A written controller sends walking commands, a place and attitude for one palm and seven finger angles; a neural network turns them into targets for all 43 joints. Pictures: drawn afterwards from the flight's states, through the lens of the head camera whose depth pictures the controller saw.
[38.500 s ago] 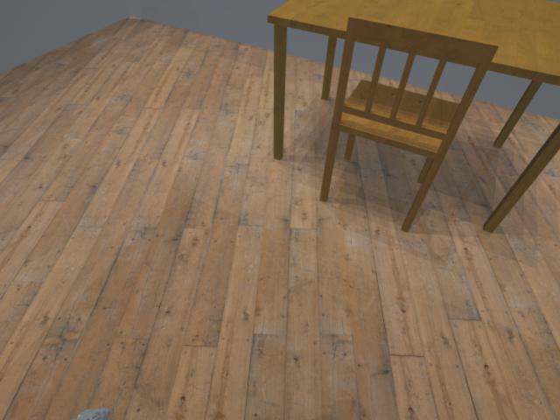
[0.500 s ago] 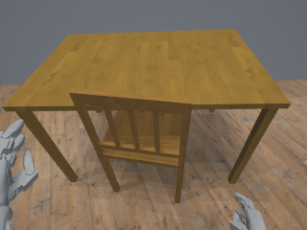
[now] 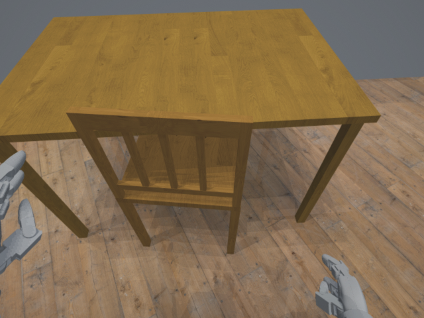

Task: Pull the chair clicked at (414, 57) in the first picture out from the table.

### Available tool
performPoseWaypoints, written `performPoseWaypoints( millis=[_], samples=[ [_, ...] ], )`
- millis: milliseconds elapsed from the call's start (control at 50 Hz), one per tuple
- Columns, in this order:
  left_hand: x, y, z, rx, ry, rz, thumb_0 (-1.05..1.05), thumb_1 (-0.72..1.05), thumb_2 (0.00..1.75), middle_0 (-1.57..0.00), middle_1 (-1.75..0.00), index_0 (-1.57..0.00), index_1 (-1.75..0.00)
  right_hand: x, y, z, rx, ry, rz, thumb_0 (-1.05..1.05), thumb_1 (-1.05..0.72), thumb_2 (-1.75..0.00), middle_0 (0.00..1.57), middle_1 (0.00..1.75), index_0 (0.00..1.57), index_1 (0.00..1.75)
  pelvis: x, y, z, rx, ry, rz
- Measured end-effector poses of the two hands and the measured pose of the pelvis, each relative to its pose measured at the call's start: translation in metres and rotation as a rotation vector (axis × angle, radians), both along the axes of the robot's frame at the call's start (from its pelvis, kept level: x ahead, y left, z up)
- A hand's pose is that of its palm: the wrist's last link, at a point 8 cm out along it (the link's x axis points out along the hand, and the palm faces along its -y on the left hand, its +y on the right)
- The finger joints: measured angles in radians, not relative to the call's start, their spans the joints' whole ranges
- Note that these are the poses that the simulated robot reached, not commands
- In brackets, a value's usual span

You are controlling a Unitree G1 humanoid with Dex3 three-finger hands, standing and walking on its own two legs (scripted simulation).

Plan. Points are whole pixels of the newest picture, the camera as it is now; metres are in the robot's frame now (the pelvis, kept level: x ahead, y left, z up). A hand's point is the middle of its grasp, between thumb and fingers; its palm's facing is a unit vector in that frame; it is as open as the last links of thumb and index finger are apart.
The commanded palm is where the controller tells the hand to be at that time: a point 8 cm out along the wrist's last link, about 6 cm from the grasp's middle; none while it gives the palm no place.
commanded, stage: step back with the hand held close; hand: left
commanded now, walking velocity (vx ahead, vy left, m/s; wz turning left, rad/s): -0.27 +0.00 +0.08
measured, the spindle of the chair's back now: (169, 162) +0.52 +0.17 -0.10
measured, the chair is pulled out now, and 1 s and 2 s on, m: -0.08 -0.08 -0.08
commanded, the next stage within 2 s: stop stepping back and stand still in 0.86 s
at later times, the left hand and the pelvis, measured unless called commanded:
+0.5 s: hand out of the picture +0.09 +0.28 +0.15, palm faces +0.46 -0.74 -0.50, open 7.4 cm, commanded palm +0.02 +0.32 +0.17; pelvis -0.10 +0.01 -0.02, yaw +4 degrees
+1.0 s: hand out of the picture -0.04 +0.28 +0.17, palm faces +0.48 -0.75 -0.46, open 7.4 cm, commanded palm -0.09 +0.32 +0.17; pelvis -0.21 +0.02 -0.03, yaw +4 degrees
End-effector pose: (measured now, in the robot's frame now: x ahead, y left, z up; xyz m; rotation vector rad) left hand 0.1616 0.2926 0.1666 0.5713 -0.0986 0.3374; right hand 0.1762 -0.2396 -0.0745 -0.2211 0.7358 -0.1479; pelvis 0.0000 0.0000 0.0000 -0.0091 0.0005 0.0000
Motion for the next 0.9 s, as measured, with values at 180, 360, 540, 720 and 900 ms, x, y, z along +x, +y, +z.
performPoseWaypoints(
  millis=[180,360,540,720,900],
  samples=[
    [-0.035,0.008,0.006,0.045,-0.030,-0.035,0.02,0.89,0.90,-0.22,-0.30,-0.21,-0.31,-0.042,0.006,-0.003,-0.022,0.033,-0.016,0.02,-0.90,-0.90,0.20,0.30,0.20,0.30,-0.032,0.005,-0.005,-0.014,0.003,0.011],
    [-0.085,0.020,0.005,0.036,-0.100,0.039,0.02,0.89,0.90,-0.21,-0.30,-0.21,-0.31,-0.078,0.021,-0.011,-0.012,0.003,0.020,0.02,-0.90,-0.90,0.20,0.30,0.20,0.30,-0.069,0.010,-0.011,-0.040,-0.008,0.035],
    [-0.126,0.018,0.008,0.056,-0.154,0.056,0.02,0.89,0.90,-0.21,-0.30,-0.21,-0.31,-0.105,0.026,-0.014,-0.011,-0.025,0.070,0.02,-0.90,-0.90,0.20,0.30,0.21,0.30,-0.103,0.006,-0.016,-0.041,-0.025,0.069],
    [-0.150,0.024,0.002,0.024,-0.222,0.021,0.02,0.89,0.90,-0.21,-0.30,-0.21,-0.31,-0.141,0.018,-0.012,-0.075,-0.018,0.045,0.02,-0.90,-0.90,0.20,0.30,0.21,0.30,-0.136,0.016,-0.022,-0.060,-0.033,0.053],
    [-0.203,0.023,0.025,0.119,-0.309,-0.025,0.02,0.89,0.90,-0.21,-0.30,-0.21,-0.31,-0.183,0.028,-0.020,-0.015,-0.051,0.072,0.02,-0.90,-0.90,0.20,0.30,0.20,0.30,-0.182,0.007,-0.032,-0.070,-0.017,0.088]
  ],
)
